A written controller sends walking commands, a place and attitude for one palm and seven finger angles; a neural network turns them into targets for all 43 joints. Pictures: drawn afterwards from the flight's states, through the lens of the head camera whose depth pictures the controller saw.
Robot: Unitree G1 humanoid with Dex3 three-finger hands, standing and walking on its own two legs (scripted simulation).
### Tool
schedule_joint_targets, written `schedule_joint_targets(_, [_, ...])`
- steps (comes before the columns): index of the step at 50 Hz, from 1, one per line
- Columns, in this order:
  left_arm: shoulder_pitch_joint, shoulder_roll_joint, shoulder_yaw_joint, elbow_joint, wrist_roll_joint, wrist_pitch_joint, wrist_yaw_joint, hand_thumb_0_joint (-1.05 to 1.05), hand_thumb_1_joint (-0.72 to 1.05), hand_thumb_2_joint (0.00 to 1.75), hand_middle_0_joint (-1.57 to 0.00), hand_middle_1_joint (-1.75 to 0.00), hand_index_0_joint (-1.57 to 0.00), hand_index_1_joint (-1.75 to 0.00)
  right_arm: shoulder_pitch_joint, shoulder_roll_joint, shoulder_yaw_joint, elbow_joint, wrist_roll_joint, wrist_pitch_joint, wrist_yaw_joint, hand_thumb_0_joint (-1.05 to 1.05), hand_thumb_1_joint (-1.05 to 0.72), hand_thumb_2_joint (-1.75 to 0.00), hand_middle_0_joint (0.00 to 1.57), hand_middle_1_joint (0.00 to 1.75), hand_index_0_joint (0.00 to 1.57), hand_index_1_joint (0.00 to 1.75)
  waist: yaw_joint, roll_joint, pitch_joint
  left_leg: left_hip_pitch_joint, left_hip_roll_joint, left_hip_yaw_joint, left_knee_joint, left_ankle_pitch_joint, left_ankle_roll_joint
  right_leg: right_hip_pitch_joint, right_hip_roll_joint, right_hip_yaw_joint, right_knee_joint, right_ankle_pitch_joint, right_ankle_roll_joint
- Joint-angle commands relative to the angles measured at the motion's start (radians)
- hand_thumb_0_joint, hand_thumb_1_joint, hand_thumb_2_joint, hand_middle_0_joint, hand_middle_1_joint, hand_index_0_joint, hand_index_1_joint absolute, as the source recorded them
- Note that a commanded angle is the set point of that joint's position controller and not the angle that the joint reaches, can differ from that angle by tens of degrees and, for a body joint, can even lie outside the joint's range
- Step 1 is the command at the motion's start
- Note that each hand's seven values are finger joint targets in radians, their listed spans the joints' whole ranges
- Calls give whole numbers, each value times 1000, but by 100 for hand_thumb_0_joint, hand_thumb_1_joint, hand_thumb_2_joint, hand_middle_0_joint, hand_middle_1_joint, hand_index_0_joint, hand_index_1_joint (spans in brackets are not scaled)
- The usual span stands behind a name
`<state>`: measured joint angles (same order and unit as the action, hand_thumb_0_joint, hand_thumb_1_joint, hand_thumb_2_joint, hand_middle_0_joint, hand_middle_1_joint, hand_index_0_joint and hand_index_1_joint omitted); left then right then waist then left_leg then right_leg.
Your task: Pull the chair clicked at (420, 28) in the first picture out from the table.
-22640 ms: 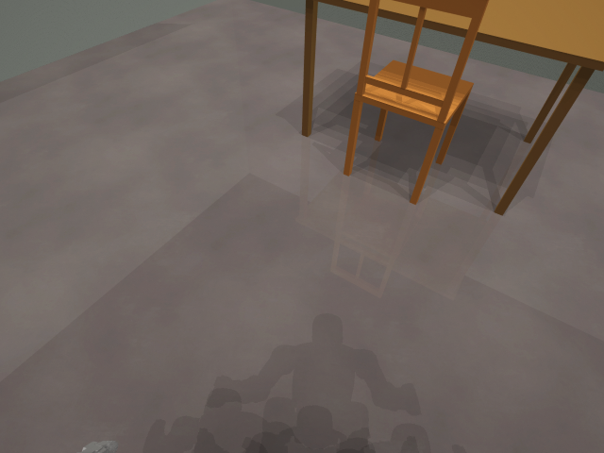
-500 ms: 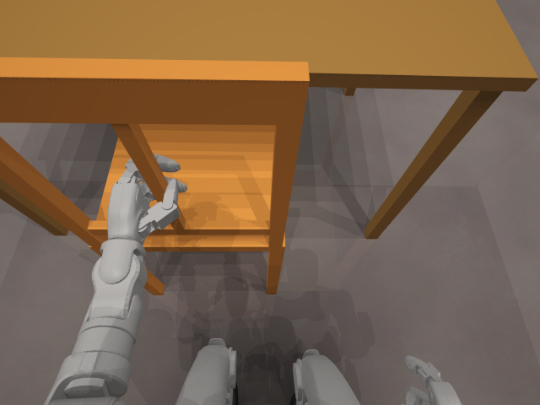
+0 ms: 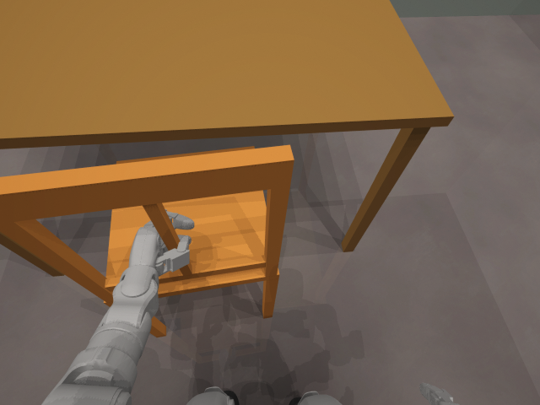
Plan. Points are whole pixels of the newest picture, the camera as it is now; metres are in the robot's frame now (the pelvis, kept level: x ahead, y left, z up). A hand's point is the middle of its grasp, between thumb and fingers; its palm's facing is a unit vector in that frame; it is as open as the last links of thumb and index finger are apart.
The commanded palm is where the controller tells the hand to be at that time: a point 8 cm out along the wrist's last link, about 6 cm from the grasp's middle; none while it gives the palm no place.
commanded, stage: step backward, pulling the chair out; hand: left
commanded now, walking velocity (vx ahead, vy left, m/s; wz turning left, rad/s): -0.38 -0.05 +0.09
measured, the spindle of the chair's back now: (172, 241) +0.38 +0.16 -0.07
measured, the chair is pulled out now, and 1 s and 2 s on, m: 0.07 0.15 0.15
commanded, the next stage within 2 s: none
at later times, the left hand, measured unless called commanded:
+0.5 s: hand (201, 291) +0.29 +0.10 -0.06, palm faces +0.02 -0.99 -0.15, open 5.1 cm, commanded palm +0.28 +0.15 -0.06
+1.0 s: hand (200, 294) +0.29 +0.11 -0.06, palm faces +0.04 -0.99 -0.16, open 5.2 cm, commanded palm +0.28 +0.15 -0.05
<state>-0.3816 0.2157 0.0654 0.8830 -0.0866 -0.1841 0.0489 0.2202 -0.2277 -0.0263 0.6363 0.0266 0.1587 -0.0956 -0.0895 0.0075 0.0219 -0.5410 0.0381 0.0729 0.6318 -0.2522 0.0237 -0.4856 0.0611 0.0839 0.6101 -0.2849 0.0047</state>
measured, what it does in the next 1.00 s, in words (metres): shifts its weight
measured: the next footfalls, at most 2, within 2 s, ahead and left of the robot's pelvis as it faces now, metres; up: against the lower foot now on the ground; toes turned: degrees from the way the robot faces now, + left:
left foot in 1.92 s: +0.00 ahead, +0.11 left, +0.00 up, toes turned +2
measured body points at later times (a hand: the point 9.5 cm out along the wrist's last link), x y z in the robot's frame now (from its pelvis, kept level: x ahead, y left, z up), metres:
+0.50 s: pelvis -0.05 -0.02 +0.01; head +0.02 -0.02 +0.45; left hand +0.29 +0.16 -0.05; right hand +0.05 -0.30 -0.12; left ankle +0.03 +0.10 -0.72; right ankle +0.01 -0.12 -0.72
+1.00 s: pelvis -0.05 -0.02 +0.00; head +0.02 -0.04 +0.45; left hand +0.28 +0.16 -0.05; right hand +0.05 -0.29 -0.14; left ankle +0.03 +0.10 -0.72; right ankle +0.01 -0.12 -0.72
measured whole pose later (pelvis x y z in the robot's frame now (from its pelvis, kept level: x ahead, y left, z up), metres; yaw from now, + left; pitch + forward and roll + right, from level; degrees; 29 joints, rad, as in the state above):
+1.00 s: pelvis -0.05 -0.02 +0.00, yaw +2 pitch +3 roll -1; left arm -0.43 0.13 -0.01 1.01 -0.08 -0.24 0.11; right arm 0.17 -0.26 -0.03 0.77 0.06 0.05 -0.12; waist -0.06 0.06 0.11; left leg -0.48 0.04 0.02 0.56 -0.14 0.00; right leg -0.41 0.07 0.03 0.56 -0.20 -0.01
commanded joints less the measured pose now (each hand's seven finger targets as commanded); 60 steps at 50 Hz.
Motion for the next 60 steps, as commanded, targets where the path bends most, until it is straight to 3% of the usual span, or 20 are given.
schedule_joint_targets(1, [-204,118,-19,-172,44,-53,9,0,90,90,-50,-145,-50,-145,14,-150,-48,-76,-3,-44,-12,0,-90,-90,20,30,20,30,42,156,-408,409,161,-154,-97,527,34,65,-13,-54,-56,136,5])
schedule_joint_targets(3, [-234,158,8,-154,48,-60,22,0,90,90,-50,-145,-50,-145,19,-159,-52,-63,4,-50,-22,0,-90,-90,20,30,20,30,33,107,-404,352,135,-130,-78,434,25,99,-28,-38,-91,258,7])
schedule_joint_targets(4, [-247,143,-9,-134,49,-61,26,0,90,90,-50,-145,-50,-145,24,-153,-50,-54,10,-53,-25,0,-90,-90,20,30,20,30,20,85,-397,337,121,-111,-67,387,17,105,-42,-26,-106,312,11])
schedule_joint_targets(7, [-290,135,-29,-106,52,-75,42,0,90,90,-50,-145,-50,-145,20,-141,-43,-30,20,-64,-31,0,-90,-90,20,30,20,30,6,47,-401,320,79,-84,-51,271,3,101,-73,-2,-139,335,23])
schedule_joint_targets(8, [-303,167,-8,-94,54,-80,52,0,90,90,-50,-145,-50,-145,22,-149,-48,-19,21,-67,-33,0,-90,-90,20,30,20,30,7,45,-404,320,70,-79,-47,249,3,103,-83,10,-149,337,29])
schedule_joint_targets(9, [-309,152,-25,-90,54,-84,57,0,90,90,-50,-145,-50,-145,18,-144,-44,-11,24,-70,-32,0,-90,-90,20,30,20,30,7,75,-401,324,65,-74,-47,228,-1,102,-94,15,-155,333,32])
schedule_joint_targets(13, [-318,174,-20,-66,51,-92,76,0,90,90,-50,-145,-50,-145,-2,-148,-43,-4,32,-77,-34,0,-90,-90,20,30,20,30,12,7,-372,297,26,-55,-46,104,-8,116,-131,52,-220,234,51])
schedule_joint_targets(17, [-332,137,-63,-70,45,-90,84,0,90,90,-50,-145,-50,-145,-33,-144,-33,-12,44,-79,-31,0,-90,-90,20,30,20,30,17,-26,-334,301,6,-45,-67,22,-14,121,-161,66,-282,112,59])
schedule_joint_targets(23, [-315,98,-85,-69,37,-95,78,0,90,90,-50,-145,-50,-145,-34,-163,-41,-5,37,-101,-42,0,-90,-90,20,30,20,30,23,49,-315,347,82,-141,-194,56,19,89,-59,-23,-205,10,24])
schedule_joint_targets(26, [-325,62,-112,-95,34,-99,70,0,90,90,-50,-145,-50,-145,-38,-156,-37,-12,35,-112,-40,0,-90,-90,20,30,20,30,31,126,-321,319,121,-172,-241,23,33,108,-38,-35,-126,-10,6])
schedule_joint_targets(28, [-324,86,-87,-95,39,-100,71,0,90,90,-50,-145,-50,-145,-36,-165,-44,-8,28,-118,-42,0,-90,-90,20,30,20,30,34,146,-314,309,135,-189,-249,16,38,111,-29,-39,-98,-13,-1])
schedule_joint_targets(34, [-334,80,-81,-90,44,-96,63,0,90,90,-50,-145,-50,-145,-31,-149,-44,-3,18,-133,-38,0,-90,-90,20,30,20,30,37,89,-319,280,145,-171,-199,46,35,127,-48,-19,-81,30,-4])
schedule_joint_targets(40, [-352,112,-64,-68,49,-98,67,0,90,90,-50,-145,-50,-145,-24,-135,-43,14,21,-150,-36,0,-90,-90,20,30,20,30,29,-36,-319,301,67,-89,-76,39,-6,100,-130,73,-204,70,2])
schedule_joint_targets(44, [-360,140,-49,-44,58,-95,83,0,90,90,-50,-145,-50,-145,-29,-136,-42,28,24,-147,-34,0,-90,-90,20,30,20,30,29,-69,-324,297,17,-60,-23,20,-33,127,-204,127,-250,149,2])
schedule_joint_targets(46, [-373,130,-62,-47,59,-95,83,0,90,90,-50,-145,-50,-145,-36,-142,-40,31,28,-143,-37,0,-90,-90,20,30,20,30,32,-60,-329,299,20,-70,-41,65,-30,144,-196,98,-233,197,16])
schedule_joint_targets(48, [-370,118,-72,-38,55,-92,82,0,90,90,-50,-145,-50,-145,-39,-153,-42,29,29,-140,-42,0,-90,-90,20,30,20,30,31,-38,-316,323,51,-103,-87,122,-13,124,-153,50,-212,151,29])
schedule_joint_targets(51, [-373,64,-108,-62,41,-100,69,0,90,90,-50,-145,-50,-145,-41,-152,-37,25,32,-143,-46,0,-90,-90,20,30,20,30,39,33,-323,335,113,-171,-175,137,23,110,-76,-13,-137,55,19])
schedule_joint_targets(54, [-364,67,-94,-78,42,-101,68,0,90,90,-50,-145,-50,-145,-42,-154,-44,22,24,-147,-49,0,-90,-90,20,30,20,30,48,137,-339,325,165,-222,-225,141,48,118,-44,-35,-35,18,3])
schedule_joint_targets(57, [-376,54,-101,-96,40,-97,58,0,90,90,-50,-145,-50,-145,-43,-145,-43,9,17,-148,-43,0,-90,-90,20,30,20,30,52,143,-322,293,178,-214,-218,114,53,136,-44,-30,-20,0,-8])
schedule_joint_targets(60, [-358,66,-92,-93,40,-87,55,0,90,90,-50,-145,-50,-145,-43,-142,-43,0,16,-149,-42,0,-90,-90,20,30,20,30,52,78,-298,240,155,-181,-179,58,42,165,-68,3,-62,18,-10])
